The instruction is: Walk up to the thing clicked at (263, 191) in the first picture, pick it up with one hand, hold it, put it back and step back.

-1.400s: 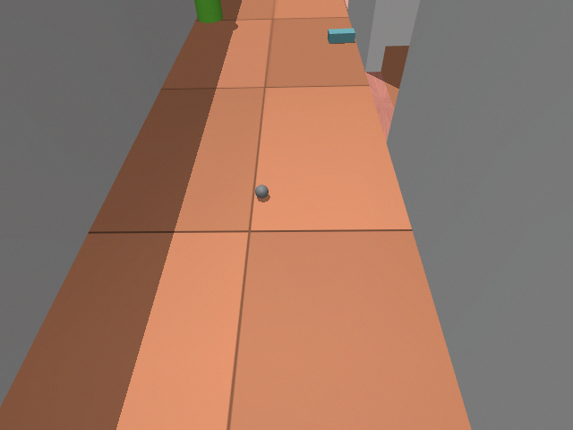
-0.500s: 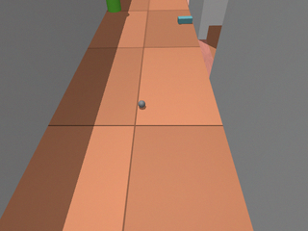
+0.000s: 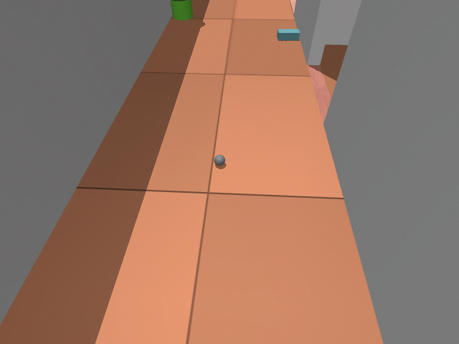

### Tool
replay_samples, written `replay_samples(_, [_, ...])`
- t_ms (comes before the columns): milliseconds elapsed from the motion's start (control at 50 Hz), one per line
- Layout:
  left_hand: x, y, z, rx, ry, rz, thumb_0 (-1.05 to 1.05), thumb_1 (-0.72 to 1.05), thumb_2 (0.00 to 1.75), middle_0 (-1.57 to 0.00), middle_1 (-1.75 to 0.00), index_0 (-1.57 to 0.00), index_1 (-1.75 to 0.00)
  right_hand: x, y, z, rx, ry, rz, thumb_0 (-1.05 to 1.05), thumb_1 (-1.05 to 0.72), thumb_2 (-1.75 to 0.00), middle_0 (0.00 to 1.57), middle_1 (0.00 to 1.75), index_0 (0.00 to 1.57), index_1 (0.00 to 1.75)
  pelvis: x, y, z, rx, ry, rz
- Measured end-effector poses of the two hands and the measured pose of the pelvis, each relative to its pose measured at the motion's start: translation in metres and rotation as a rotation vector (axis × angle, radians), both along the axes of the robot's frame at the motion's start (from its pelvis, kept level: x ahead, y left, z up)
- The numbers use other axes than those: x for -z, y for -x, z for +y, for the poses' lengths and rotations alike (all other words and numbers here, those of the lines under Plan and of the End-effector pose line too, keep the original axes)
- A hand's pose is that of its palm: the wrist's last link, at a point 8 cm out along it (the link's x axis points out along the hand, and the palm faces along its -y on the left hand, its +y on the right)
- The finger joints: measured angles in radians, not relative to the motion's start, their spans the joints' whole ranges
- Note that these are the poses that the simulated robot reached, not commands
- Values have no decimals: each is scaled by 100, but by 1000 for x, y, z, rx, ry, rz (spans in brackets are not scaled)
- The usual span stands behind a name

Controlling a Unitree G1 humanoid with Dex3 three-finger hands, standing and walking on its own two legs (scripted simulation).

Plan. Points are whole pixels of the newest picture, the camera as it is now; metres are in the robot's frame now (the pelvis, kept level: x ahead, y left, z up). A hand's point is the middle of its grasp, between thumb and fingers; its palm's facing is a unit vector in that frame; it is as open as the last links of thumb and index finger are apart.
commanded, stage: walk up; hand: left
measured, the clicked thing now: (219, 160) +1.24 +0.15 -0.73
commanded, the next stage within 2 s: none
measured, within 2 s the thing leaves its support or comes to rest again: neither
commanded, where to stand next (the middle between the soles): +0.92 -0.04 m, yaw -1 degrees
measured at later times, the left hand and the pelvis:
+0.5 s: hand (154, 240) +0.37 +0.23 -0.13, palm faces -0.06 -0.94 -0.32, open 7.4 cm; pelvis +0.21 -0.01 -0.02, yaw -1 degrees
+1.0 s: hand (137, 210) +0.47 +0.30 -0.16, palm faces -0.10 -0.94 -0.33, open 7.4 cm; pelvis +0.42 +0.03 +0.00, yaw -4 degrees
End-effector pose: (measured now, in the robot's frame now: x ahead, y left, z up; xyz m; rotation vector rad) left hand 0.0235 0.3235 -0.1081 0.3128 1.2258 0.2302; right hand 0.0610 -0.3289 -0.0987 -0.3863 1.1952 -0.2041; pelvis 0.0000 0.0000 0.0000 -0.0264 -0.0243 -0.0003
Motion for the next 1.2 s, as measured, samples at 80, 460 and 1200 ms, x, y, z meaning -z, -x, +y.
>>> replay_samples(80, [6, -15, 18, -3, -4, 80, 1, 91, 90, -20, -30, -20, -30, -11, -31, 14, -2, 15, -79, 1, -91, -90, 20, 30, 20, 29, 0, -27, 14, 21, -17, 0])
replay_samples(460, [-1, -322, -41, 190, 43, -257, 1, 91, 90, -20, -30, -20, -30, 29, -121, 7, 108, -27, 54, 1, -90, -90, 20, 30, 20, 30, 21, -193, -7, 16, -14, -44])
replay_samples(1200, [-9, -573, -9, 180, 29, -85, 1, 91, 90, -20, -30, -20, -30, -9, -432, 14, 77, -10, -33, 1, -90, -90, 21, 30, 20, 30, -2, -497, 5, 67, -44, -18])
